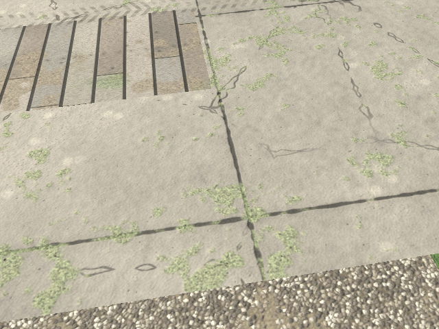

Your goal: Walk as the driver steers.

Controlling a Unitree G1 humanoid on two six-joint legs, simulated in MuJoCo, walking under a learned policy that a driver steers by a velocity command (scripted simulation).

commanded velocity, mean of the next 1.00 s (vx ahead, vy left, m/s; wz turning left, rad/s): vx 0.48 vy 0.00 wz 0.22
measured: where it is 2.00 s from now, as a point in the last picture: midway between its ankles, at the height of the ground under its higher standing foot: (169, 212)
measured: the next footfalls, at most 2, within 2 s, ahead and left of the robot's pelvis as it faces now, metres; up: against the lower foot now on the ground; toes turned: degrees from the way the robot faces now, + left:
left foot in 0.32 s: +0.34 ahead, +0.09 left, +0.00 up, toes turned +4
right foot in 0.86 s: +0.66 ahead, -0.06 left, +0.00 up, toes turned +10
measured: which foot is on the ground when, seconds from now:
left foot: up 0.00-0.30, down 0.32-0.86, up 0.88-1.00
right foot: down 0.00-0.32, up 0.34-0.84, down 0.86-1.00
